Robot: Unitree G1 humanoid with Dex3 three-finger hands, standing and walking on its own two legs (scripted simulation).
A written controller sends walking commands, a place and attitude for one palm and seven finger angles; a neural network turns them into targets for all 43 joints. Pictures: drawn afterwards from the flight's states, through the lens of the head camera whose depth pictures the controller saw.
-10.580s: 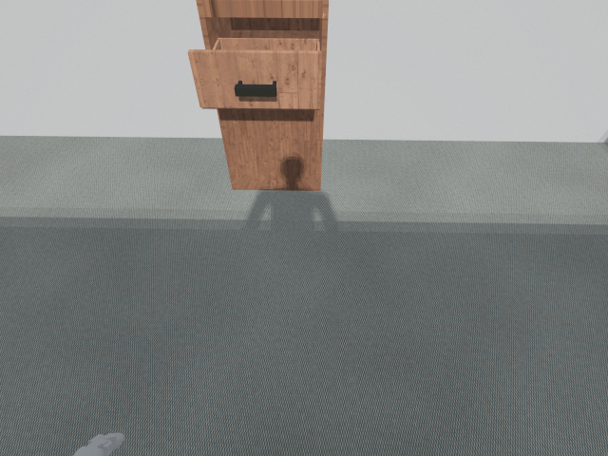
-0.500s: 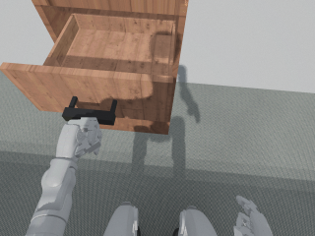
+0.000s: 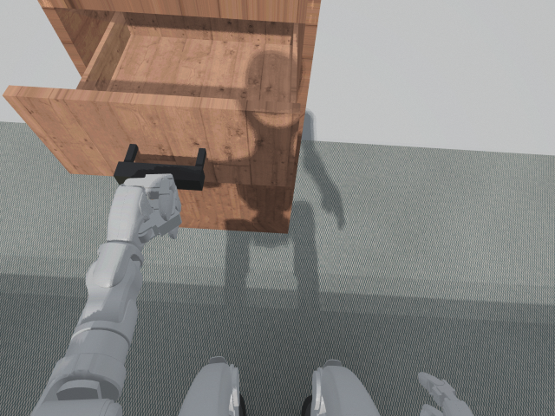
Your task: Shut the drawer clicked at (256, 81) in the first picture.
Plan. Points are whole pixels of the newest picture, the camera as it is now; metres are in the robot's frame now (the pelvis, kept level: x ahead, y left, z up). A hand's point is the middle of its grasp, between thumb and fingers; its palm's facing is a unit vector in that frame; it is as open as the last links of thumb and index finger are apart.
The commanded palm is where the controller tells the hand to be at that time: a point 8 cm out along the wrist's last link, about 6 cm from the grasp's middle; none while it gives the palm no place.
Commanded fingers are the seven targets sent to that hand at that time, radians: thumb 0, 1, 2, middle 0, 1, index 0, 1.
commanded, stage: push the drawer shut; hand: left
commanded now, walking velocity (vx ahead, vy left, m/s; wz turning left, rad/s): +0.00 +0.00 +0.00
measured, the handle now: (164, 164) +0.47 +0.17 +0.03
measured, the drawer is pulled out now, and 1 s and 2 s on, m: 0.20 0.07 0.00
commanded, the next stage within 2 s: pull the fist back off the drawer in 1.84 s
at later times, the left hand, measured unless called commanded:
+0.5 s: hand (186, 171) +0.46 +0.14 +0.03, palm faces -0.06 -1.00 -0.06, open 3.4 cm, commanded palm +0.45 +0.19 +0.04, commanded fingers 0.00 0.90 0.90 -1.40 -1.60 -1.40 -1.60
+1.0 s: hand (191, 140) +0.52 +0.14 +0.03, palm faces -0.06 -1.00 -0.04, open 3.4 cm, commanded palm +0.51 +0.18 +0.04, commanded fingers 0.00 0.90 0.90 -1.40 -1.60 -1.40 -1.60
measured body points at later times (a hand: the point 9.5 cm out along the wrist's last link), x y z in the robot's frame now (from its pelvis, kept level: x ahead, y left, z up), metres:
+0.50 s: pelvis +0.00 +0.00 -0.01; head +0.13 +0.00 +0.42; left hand +0.46 +0.19 +0.04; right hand +0.06 -0.27 -0.13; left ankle +0.04 +0.10 -0.64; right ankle +0.02 -0.11 -0.64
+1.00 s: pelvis +0.00 +0.00 -0.02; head +0.16 +0.01 +0.41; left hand +0.52 +0.19 +0.04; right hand +0.01 -0.27 -0.13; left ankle +0.04 +0.10 -0.64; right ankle +0.02 -0.11 -0.64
